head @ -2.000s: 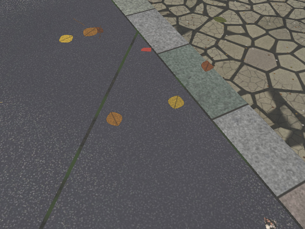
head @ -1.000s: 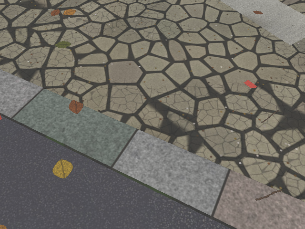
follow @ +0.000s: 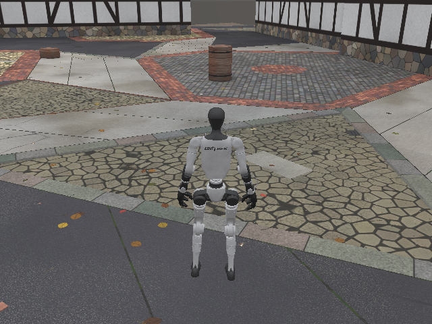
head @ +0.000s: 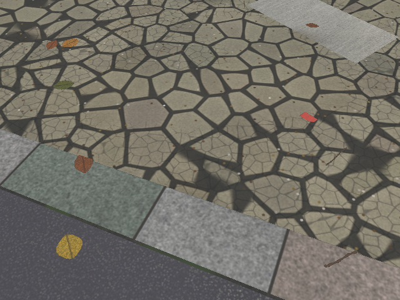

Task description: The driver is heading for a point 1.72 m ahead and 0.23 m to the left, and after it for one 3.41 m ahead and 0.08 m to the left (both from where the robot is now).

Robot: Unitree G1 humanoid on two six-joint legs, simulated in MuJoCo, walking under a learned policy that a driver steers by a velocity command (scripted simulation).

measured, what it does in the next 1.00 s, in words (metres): stands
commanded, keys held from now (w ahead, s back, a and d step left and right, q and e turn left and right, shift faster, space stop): no key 1.00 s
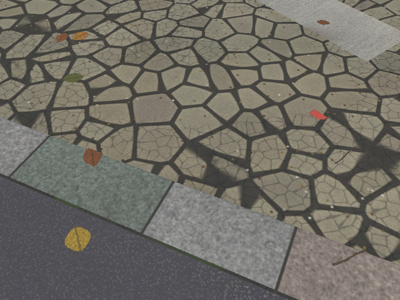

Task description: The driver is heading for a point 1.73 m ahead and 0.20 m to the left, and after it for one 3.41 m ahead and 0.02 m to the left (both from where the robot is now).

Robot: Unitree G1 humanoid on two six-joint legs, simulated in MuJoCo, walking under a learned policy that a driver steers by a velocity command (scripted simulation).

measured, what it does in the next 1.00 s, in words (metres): walks ahead: right foot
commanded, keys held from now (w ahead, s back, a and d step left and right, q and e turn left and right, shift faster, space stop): no key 0.26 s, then w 0.74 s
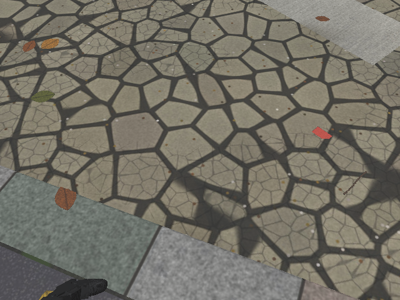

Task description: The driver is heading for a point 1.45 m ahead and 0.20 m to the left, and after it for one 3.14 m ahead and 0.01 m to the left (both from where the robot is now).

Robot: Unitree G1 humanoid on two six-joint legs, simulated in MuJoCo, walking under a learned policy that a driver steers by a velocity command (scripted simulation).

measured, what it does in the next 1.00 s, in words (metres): walks ahead: left foot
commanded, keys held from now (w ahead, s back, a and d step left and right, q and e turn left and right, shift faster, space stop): w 1.00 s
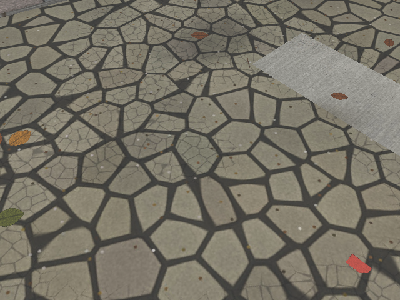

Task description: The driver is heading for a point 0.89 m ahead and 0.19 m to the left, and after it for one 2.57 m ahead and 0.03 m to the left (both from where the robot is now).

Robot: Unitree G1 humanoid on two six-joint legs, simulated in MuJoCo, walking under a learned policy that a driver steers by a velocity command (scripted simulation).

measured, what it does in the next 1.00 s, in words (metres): goes down, turning left: right foot 0.03 m lower, then left foot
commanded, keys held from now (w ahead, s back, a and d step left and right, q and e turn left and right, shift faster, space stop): w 0.08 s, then w+q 0.82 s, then w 0.10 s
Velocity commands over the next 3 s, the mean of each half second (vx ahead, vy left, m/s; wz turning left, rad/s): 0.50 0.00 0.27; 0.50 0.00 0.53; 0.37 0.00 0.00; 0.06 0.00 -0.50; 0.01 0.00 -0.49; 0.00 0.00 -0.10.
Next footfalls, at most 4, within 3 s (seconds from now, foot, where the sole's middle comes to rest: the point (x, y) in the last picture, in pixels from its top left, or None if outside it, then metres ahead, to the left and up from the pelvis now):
0.10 right None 0.23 -0.14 -0.80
0.66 left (172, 294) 0.52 0.08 -0.80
1.12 right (193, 207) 0.84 0.00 -0.80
1.56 left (124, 202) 0.89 0.26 -0.80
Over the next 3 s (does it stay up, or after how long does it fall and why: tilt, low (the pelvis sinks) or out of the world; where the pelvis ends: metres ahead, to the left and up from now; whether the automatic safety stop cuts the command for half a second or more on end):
stays up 0.83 0.08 -0.03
